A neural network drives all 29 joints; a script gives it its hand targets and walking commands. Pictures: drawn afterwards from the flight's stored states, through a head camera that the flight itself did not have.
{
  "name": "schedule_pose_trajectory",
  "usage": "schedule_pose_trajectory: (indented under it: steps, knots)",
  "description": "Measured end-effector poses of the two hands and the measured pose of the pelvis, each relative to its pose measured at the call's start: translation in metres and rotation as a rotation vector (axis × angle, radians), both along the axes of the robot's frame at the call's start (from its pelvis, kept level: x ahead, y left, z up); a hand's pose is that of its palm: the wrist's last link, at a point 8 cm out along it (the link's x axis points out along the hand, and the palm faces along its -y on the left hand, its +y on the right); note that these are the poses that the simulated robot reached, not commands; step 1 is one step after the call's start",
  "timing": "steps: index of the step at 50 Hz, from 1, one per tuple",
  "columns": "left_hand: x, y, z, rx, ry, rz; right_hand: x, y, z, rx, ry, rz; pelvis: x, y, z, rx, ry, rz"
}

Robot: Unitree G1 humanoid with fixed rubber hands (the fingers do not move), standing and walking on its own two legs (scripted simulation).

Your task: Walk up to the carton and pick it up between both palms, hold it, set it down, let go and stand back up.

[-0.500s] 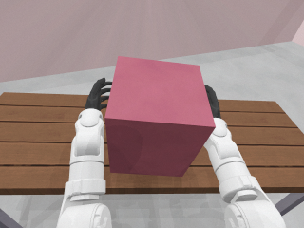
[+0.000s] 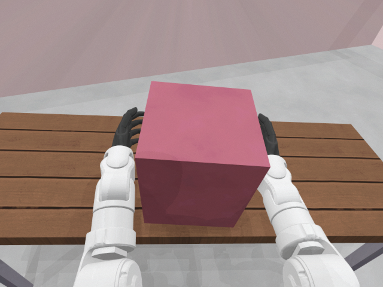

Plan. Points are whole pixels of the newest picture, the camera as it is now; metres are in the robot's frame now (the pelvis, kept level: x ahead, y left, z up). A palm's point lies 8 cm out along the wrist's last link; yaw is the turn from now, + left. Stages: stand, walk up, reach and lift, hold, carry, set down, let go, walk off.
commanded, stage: set down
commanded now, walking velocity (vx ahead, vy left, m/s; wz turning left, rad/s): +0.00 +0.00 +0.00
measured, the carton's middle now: (195, 159) +0.38 +0.01 +0.09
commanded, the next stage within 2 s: none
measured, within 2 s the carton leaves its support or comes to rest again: rests again in 1.62 s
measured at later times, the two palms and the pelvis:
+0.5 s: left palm (129, 153) +0.39 +0.16 +0.10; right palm (265, 158) +0.38 -0.14 +0.10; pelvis +0.00 +0.00 +0.00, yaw -1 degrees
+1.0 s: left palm (132, 161) +0.39 +0.16 +0.06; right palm (261, 166) +0.38 -0.15 +0.07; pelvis +0.01 +0.00 +0.00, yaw -2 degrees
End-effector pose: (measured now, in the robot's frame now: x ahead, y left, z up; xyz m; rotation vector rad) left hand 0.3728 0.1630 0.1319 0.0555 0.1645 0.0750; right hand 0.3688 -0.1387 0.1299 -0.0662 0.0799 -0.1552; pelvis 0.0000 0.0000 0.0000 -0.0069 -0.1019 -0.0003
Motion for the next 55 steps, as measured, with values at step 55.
schedule_pose_trajectory:
  steps: [55]
  knots:
    - [0.022,-0.009,-0.079,-0.019,0.109,-0.033,0.012,-0.008,-0.066,-0.002,0.102,-0.038,0.010,0.001,0.002,0.003,0.173,-0.043]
